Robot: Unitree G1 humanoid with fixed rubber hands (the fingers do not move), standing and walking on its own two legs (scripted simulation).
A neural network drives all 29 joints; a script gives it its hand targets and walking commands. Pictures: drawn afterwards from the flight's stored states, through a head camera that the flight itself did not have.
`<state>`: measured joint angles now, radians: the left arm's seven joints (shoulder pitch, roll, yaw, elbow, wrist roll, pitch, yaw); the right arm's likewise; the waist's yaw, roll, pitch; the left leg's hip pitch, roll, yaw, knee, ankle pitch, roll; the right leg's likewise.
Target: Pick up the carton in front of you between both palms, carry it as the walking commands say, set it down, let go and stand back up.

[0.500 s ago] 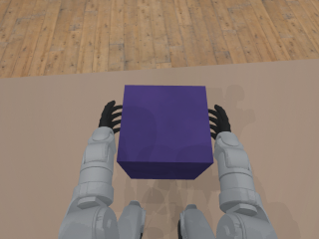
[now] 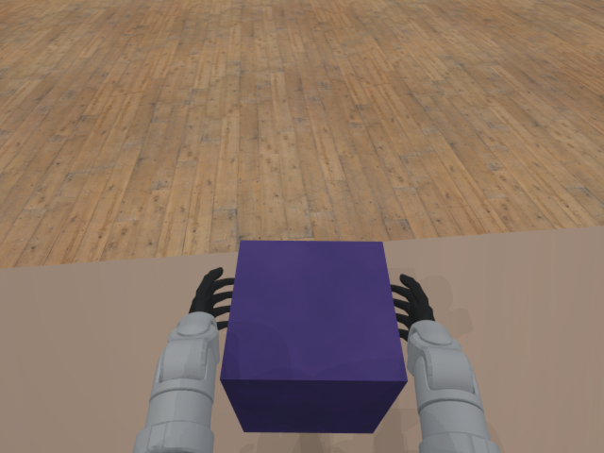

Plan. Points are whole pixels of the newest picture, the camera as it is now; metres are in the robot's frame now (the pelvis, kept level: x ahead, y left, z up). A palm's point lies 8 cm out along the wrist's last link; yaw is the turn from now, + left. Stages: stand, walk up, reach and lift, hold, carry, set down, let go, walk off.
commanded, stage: reach and lift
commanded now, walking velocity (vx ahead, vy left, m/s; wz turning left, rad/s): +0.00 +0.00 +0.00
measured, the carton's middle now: (309, 341) +0.31 +0.00 -0.05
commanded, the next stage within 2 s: hold in 1.00 s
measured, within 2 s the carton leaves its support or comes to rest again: neither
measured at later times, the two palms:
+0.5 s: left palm (201, 318) +0.30 +0.15 +0.03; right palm (422, 326) +0.29 -0.15 +0.03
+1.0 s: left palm (200, 314) +0.30 +0.15 +0.04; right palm (424, 322) +0.29 -0.15 +0.04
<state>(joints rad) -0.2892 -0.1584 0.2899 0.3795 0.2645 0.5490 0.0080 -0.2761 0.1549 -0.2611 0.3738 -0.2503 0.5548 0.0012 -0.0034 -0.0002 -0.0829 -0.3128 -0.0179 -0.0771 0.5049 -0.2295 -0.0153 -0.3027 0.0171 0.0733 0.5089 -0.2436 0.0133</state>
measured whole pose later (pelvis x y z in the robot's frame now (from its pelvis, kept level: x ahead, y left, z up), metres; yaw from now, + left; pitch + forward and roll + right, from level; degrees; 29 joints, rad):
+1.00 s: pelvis +0.01 +0.00 +0.01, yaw +0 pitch -5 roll +0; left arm -0.26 -0.15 0.23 0.26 0.28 0.69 0.00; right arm -0.25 0.15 -0.21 0.26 -0.27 0.70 0.02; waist 0.00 0.00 0.02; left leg -0.08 -0.01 -0.08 0.36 -0.19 -0.01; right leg -0.07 0.01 0.08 0.37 -0.20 0.01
